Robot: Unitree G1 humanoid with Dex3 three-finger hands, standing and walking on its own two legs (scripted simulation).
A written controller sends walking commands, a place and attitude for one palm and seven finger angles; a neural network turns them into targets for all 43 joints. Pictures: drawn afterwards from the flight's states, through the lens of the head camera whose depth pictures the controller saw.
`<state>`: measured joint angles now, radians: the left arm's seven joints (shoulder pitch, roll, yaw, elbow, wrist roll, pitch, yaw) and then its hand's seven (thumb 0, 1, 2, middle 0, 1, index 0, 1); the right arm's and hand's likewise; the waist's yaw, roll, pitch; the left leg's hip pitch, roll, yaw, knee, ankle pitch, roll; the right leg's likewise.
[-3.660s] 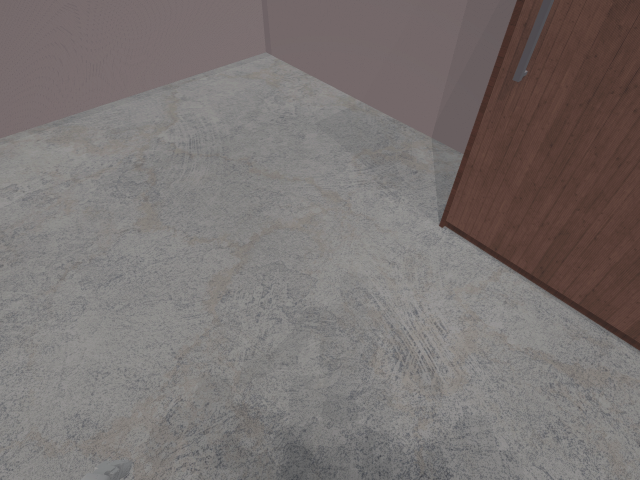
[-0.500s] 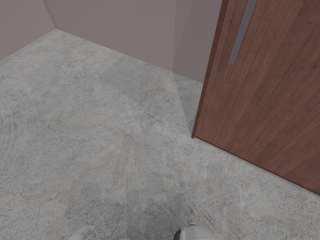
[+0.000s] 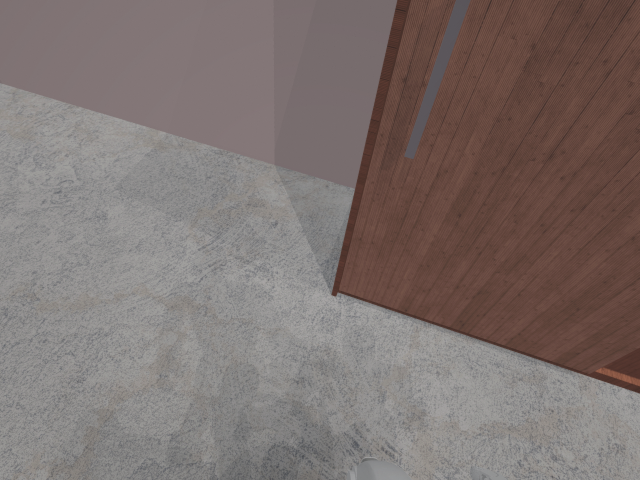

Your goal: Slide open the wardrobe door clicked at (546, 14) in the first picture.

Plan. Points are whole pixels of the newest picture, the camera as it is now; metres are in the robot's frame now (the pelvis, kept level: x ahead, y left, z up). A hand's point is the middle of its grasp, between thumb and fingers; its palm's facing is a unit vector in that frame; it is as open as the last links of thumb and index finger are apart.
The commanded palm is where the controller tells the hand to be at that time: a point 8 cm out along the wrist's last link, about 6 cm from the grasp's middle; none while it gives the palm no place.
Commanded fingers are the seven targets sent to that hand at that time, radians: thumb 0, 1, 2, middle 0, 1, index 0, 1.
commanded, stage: turn to face it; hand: left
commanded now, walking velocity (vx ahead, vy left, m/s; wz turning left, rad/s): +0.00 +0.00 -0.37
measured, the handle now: (436, 77) +0.75 -0.12 +0.12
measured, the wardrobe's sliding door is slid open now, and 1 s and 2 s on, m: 0.00 0.00 0.00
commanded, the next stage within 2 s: take the last steps up to it in 0.18 s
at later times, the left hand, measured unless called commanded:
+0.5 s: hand out of the picture +0.13 +0.13 -0.15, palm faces -0.17 -0.96 -0.24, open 7.4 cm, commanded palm none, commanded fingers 0.00 0.90 0.90 -0.20 -0.30 -0.20 -0.30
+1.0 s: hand (235, 443) +0.18 +0.13 -0.17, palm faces -0.21 -0.96 -0.16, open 7.4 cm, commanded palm none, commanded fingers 0.00 0.90 0.90 -0.20 -0.30 -0.20 -0.30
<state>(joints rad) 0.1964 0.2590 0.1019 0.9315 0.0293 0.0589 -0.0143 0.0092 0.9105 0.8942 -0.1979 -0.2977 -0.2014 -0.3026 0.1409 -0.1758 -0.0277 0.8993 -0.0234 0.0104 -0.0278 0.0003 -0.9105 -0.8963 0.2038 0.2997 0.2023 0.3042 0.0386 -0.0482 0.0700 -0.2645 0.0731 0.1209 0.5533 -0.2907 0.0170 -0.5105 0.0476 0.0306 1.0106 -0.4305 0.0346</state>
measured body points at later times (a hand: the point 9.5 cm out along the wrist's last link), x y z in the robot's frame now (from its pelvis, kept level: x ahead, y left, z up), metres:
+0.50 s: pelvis +0.01 -0.04 +0.00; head +0.01 -0.07 +0.45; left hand +0.14 +0.18 -0.13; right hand -0.05 -0.28 -0.16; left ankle +0.02 +0.10 -0.67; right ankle -0.03 -0.13 -0.74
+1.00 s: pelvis +0.13 -0.05 +0.01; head +0.15 -0.04 +0.46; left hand +0.20 +0.18 -0.15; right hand +0.06 -0.25 -0.14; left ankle +0.12 +0.08 -0.74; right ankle +0.12 -0.19 -0.67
